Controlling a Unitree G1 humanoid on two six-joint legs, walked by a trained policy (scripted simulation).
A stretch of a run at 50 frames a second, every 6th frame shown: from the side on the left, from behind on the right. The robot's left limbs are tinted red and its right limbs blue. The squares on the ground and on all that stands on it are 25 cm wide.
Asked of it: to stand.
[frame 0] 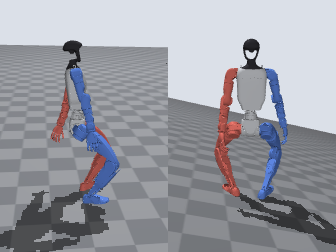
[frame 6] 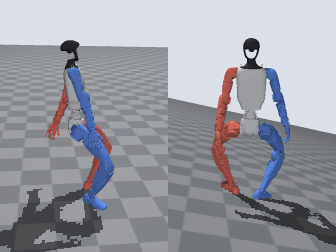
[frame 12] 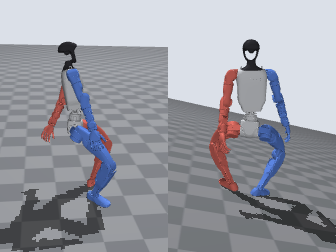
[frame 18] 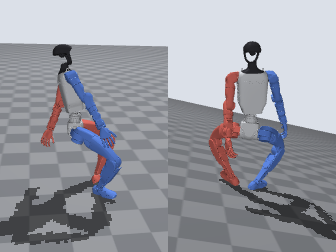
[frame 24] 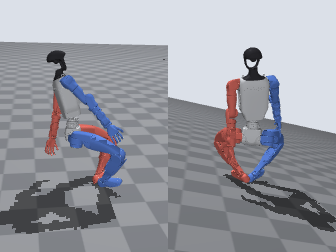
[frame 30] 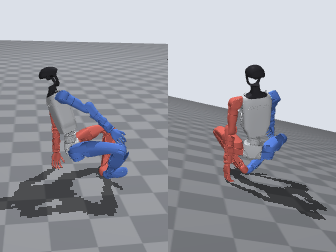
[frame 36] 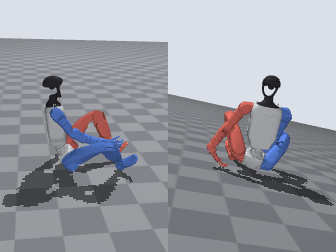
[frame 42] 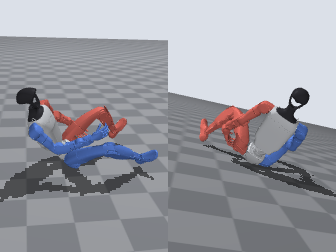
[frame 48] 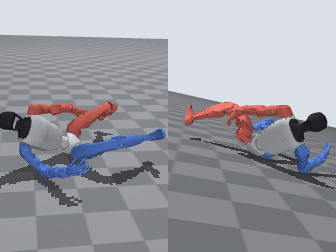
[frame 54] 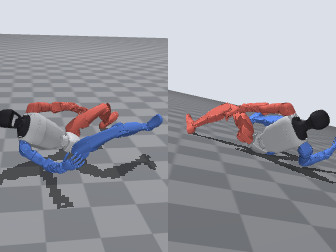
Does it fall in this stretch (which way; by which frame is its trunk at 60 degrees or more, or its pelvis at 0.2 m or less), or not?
yes: goes over backward and to its right; its pelvis at 0.2 m or less by frame 36
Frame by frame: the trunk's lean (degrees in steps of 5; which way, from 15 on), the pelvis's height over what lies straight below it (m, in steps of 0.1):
0: 5, 0.6
6: 5, 0.6
12: 10, 0.6
18: 10, 0.6
24: 15 backward, 0.5
30: 20 backward, 0.3
36: 10, 0.2
42: 40 backward and to its right, 0.1
48: 65 backward and to its right, 0.1
54: 65 backward and to its right, 0.1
